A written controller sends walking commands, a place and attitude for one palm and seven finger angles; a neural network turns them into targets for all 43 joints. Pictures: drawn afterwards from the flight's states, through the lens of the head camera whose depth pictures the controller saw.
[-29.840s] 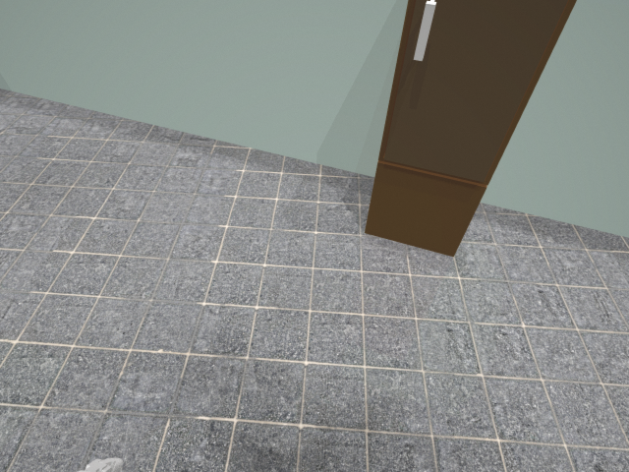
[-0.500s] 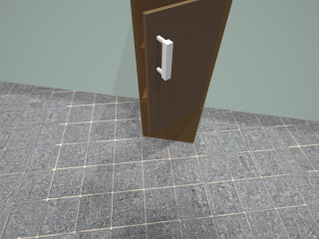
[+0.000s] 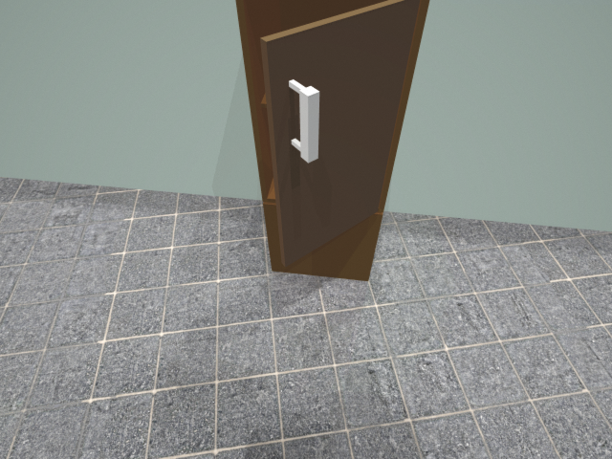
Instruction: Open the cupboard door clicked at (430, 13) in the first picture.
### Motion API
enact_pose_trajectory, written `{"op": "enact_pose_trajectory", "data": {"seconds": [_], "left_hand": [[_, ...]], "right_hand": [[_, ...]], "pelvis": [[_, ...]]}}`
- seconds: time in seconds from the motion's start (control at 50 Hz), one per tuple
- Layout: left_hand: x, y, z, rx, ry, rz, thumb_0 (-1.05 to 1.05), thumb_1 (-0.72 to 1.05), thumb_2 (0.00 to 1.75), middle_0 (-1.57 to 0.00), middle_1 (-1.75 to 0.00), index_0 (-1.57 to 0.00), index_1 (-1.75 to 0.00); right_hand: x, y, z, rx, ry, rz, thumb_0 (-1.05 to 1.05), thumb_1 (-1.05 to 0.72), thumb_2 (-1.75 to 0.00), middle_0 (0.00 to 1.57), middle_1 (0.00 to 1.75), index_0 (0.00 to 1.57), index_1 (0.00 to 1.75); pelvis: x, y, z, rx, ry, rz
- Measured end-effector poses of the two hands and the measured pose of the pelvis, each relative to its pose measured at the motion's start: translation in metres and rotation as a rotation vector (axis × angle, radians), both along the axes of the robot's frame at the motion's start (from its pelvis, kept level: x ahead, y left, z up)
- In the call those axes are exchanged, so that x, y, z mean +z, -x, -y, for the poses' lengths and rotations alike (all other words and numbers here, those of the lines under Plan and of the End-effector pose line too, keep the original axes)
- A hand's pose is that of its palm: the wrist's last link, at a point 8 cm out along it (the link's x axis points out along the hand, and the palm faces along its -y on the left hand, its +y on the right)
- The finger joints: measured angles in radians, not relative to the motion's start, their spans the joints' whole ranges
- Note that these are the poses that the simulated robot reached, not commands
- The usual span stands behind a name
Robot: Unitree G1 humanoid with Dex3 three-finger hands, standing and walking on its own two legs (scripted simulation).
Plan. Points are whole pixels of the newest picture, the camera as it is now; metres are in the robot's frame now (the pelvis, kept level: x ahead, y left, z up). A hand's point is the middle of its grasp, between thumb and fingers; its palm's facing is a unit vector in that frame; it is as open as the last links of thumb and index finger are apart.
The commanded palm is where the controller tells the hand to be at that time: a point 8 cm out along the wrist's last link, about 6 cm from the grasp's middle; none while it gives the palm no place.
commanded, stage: let the arm hang, fingers relaxed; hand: left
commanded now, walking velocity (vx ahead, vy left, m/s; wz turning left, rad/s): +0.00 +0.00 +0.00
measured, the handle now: (302, 121) +0.64 +0.04 +0.10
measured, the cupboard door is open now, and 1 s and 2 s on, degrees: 44 44 44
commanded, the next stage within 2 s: look to check the result in 0.10 s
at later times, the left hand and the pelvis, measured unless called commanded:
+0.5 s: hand out of the picture +0.07 +0.22 -0.16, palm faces -0.01 -0.95 -0.32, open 7.4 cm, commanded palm none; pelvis +0.02 -0.01 +0.00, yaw +0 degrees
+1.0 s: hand out of the picture +0.11 +0.22 -0.16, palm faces -0.06 -0.95 -0.31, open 7.4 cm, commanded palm none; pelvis +0.03 -0.01 +0.00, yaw -4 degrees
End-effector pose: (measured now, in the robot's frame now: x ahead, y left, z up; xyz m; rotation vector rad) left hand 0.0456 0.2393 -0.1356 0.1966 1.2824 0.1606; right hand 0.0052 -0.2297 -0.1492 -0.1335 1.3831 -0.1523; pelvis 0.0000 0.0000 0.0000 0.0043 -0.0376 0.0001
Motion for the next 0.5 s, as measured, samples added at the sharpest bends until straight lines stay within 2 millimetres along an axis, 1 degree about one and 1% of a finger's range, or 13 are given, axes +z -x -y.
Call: {"op": "enact_pose_trajectory", "data": {"seconds": [0.1,0.24,0.36,0.5], "left_hand": [[0.004,-0.011,-0.009,-0.01,-0.023,0.008,0.01,0.9,0.89,-0.2,-0.3,-0.2,-0.3],[0.009,-0.014,-0.021,-0.011,-0.058,-0.01,0.01,0.9,0.89,-0.2,-0.3,-0.2,-0.3],[0.013,-0.016,-0.028,-0.012,-0.079,-0.021,0.01,0.9,0.89,-0.2,-0.3,-0.2,-0.3],[0.016,-0.024,-0.03,-0.017,-0.089,-0.016,0.01,0.9,0.89,-0.2,-0.3,-0.2,-0.3]], "right_hand": [[0.002,-0.008,0.01,0.006,0.02,0.002,0.01,-0.91,-0.9,0.2,0.3,0.2,0.3],[0.005,-0.021,0.024,0.023,0.043,0.001,0.01,-0.91,-0.9,0.2,0.3,0.2,0.3],[0.008,-0.038,0.034,0.04,0.059,0.019,0.01,-0.91,-0.9,0.2,0.3,0.2,0.3],[0.012,-0.059,0.044,0.058,0.074,0.049,0.01,-0.91,-0.9,0.2,0.3,0.2,0.3]], "pelvis": [[0.001,-0.003,0.001,-0.001,0.001,-0.001],[0.002,-0.009,0.003,0.001,0.0,-0.003],[0.004,-0.013,0.005,0.002,0.001,-0.003],[0.005,-0.018,0.007,0.002,0.002,-0.005]]}}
